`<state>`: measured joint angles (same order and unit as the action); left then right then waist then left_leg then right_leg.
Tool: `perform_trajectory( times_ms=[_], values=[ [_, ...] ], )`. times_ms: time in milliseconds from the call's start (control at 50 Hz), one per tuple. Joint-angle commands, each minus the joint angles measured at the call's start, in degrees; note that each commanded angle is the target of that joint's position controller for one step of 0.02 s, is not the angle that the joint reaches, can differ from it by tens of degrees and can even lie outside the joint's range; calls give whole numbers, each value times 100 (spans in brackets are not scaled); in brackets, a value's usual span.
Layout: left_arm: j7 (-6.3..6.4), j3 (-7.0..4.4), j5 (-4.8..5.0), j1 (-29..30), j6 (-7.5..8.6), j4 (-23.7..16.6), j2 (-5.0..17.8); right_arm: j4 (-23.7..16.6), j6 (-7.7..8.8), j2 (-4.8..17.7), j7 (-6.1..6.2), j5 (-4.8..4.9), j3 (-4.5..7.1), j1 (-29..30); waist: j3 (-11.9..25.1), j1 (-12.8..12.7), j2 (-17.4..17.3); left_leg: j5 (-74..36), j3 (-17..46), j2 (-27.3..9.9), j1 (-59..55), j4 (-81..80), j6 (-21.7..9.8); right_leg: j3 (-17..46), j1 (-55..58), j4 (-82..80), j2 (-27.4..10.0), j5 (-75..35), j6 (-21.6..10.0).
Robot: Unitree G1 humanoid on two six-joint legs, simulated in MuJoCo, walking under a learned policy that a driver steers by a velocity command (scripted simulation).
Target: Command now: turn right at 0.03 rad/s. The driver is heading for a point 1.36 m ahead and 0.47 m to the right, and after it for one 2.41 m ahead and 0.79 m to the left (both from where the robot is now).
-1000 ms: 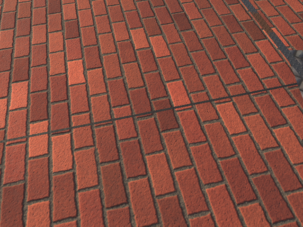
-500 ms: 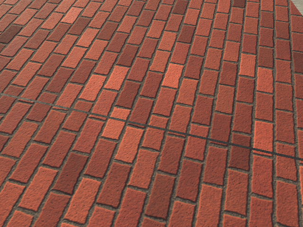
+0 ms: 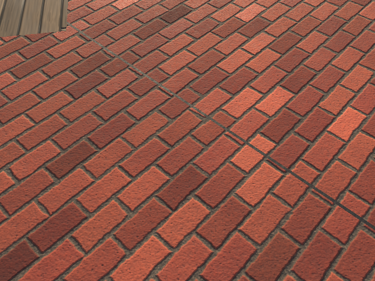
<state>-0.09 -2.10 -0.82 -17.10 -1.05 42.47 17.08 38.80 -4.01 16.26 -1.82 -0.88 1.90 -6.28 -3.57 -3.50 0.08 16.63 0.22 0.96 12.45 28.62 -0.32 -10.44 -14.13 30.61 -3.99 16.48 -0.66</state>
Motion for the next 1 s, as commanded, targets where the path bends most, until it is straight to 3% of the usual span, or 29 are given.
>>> perform_trajectory(
  times_ms=[20, 40, 60, 100, 140, 220, 300, 400, 420, 440, 460, 480, 500, 540, 580, 600, 640, 700, 760, 820, 880, 900, 960, 980, 1000],
  values=[
    [-164, 172, 78, -393, 95, -406, -305, -109, 205, 853, 208, -163, 50, -615, 1072, 155, -1198, -3592, 1953, -2287, -2241, -1194, -632, 578, -1211, 276, -99, 981, 32],
    [-100, 25, 67, -79, -31, -290, 226, -74, 234, 883, 307, -54, 120, -486, 901, 516, -1077, -3750, 1356, -2243, -1056, -913, -1215, 948, -604, 973, 46, 1688, 42],
    [-102, -104, 133, -6, -93, -294, 549, -91, 248, 815, 326, -52, 98, -198, 602, 396, -1070, -3665, 1051, -2009, -920, -939, -1258, 1025, -848, 1651, 238, 1651, 19],
    [-100, -294, 80, -154, -158, -151, 833, -103, 207, 756, 397, -11, 80, 47, 294, 269, -1055, -3529, 403, -1627, -690, -978, -1018, 1042, -1233, 2619, 334, 1248, 46],
    [-105, -320, 11, -387, -230, -20, 689, -155, 193, 567, 451, 3, 37, 68, 334, 235, -922, -3527, 55, -1568, -642, -975, -1019, 945, -1312, 3263, 364, 1049, 184],
    [-174, -310, 30, -43, -321, -232, 432, -140, 218, 447, 499, -63, 45, -5, 214, 365, -832, -2417, -131, -1719, -748, -1124, -1105, 837, -1665, 3089, 202, 755, 366],
    [-295, -262, 15, 222, -361, -520, 238, -78, 309, 546, 444, -110, 123, -88, 326, 421, -854, -2298, -342, -1916, -763, -935, -1083, 697, -1287, 2071, 90, 780, 250],
    [-352, -316, 89, 284, -352, -795, 307, -77, 371, 824, 255, -64, 277, -82, 560, 334, -860, -2241, -615, -2172, -548, -362, -776, 364, -468, 986, 211, 778, -63],
    [-342, -328, 65, 145, -325, -788, 292, -74, 357, 858, 219, -2, 305, -47, 601, 180, -691, -1965, -828, -2116, -330, 26, -560, 328, -69, 418, 284, 383, -143],
    [-286, -377, 0, -168, -254, -680, 424, -7, 339, 817, 178, 28, 325, -204, 702, 4, -180, -1199, -1082, -1861, 124, 784, -211, 686, 557, -305, 320, -275, -262],
    [-171, -545, -80, -455, -162, -658, 1162, -109, 304, 550, 127, 26, 272, -398, 603, -44, 1422, 805, -1531, -1156, 1381, 2450, 222, 2644, 1174, -1240, -869, -1553, -596],
    [-156, -736, 17, -687, -132, -722, 1877, -609, 209, 323, 188, -70, 160, 183, 570, -155, 1899, 2453, -627, -127, 2641, 3424, 456, 4461, 1155, -1232, -1834, -3256, -1646],
    [-142, -736, 81, -814, -137, -719, 1658, -574, 165, 501, 235, -129, 168, 308, 728, -291, 990, 2204, 6, -296, 2792, 3954, 435, 4098, 1357, -1230, -1731, -2823, -1854],
    [-42, -561, 57, 49, -219, -836, 1172, -406, 252, 558, 250, -23, 194, 142, 243, 154, 559, 963, 250, -490, 2711, 3666, 335, 3195, 846, -1263, -946, -1770, -1428],
    [-2, -480, 102, 499, -225, -981, 958, -261, 264, 698, 245, -152, 236, -135, 463, 325, 609, 403, 184, -367, 2377, 3603, 345, 2849, 765, -1160, -511, -2256, -1195],
    [-21, -480, 111, 417, -203, -967, 982, -221, 238, 678, 229, -160, 229, -231, 605, 325, 483, 333, 200, -304, 2285, 3584, 362, 2843, 792, -1086, -474, -2513, -1164],
    [-45, -521, 108, 249, -166, -910, 1089, -226, 198, 595, 219, -119, 196, -266, 680, 289, 334, 269, 253, -238, 2307, 3328, 396, 2967, 861, -1037, -396, -2402, -1137],
    [-25, -532, 61, 155, -176, -906, 1128, -253, 160, 604, 246, -90, 176, -182, 612, 185, 523, 212, 315, -152, 2444, 2805, 425, 3286, 899, -1077, -333, -1712, -1151],
    [2, -485, 4, 42, -170, -881, 1063, -223, 163, 641, 282, -71, 170, -156, 636, 81, 646, 222, 318, -137, 2283, 2479, 386, 3467, 832, -1035, -379, -1740, -1190],
    [21, -344, -63, 136, -127, -836, 814, -106, 169, 583, 282, -23, 135, -284, 718, 97, 631, 289, 189, -194, 1745, 2169, 261, 3280, 665, -983, -454, -2275, -1174],
    [39, -102, -136, 360, -60, -730, 393, 47, 151, 386, 229, 37, 42, -389, 697, 169, 610, 346, 78, -201, 608, 1299, 101, 2966, 151, -1079, -419, -2181, -1043],
    [54, -87, -156, 370, -44, -671, 454, 82, 141, 400, 215, 67, 41, -391, 622, 166, 650, 335, 42, -108, 322, 1036, 44, 2915, 50, -1066, -445, -2045, -1019],
    [164, -185, -61, 382, -61, -525, 877, 62, 230, 600, 186, 44, 89, -490, 359, 391, 415, -394, 157, 71, -129, -368, -185, 2711, 38, -522, -390, -2063, -784],
    [201, -189, -57, 319, -42, -549, 866, 32, 303, 810, 193, -9, 125, -530, 411, 344, 77, -874, 856, -302, -276, -662, -324, 2557, -14, -127, -183, -1685, -591],
    [206, -168, -46, 210, -29, -720, 724, -22, 362, 1413, 185, -22, 266, -549, 477, 115, -863, -2324, 2257, -1238, -482, -794, -761, 1846, -489, 712, 583, -750, -307]
  ],
)
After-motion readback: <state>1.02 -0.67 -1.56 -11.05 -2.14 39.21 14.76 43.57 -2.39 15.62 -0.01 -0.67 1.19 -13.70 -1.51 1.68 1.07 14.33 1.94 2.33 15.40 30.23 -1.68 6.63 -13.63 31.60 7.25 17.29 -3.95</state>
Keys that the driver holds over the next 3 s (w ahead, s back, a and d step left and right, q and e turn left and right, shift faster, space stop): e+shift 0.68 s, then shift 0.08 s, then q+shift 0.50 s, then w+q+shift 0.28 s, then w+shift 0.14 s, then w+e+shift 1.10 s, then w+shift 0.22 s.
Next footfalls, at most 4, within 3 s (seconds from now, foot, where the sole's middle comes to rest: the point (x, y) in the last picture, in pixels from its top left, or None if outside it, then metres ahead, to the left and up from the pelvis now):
0.46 right None -0.03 -0.11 -0.77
0.98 left None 0.09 0.03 -0.77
1.34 right None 0.01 -0.16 -0.77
1.86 left None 0.37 0.10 -0.77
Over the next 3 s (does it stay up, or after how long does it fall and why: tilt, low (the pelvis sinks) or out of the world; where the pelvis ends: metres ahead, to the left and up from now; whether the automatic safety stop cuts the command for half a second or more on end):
stays up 1.17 -0.28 0.00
